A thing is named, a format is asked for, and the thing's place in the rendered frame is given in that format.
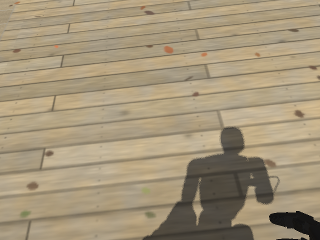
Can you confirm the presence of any right robot hand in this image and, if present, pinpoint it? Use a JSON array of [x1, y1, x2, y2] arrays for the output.
[[269, 211, 320, 240]]

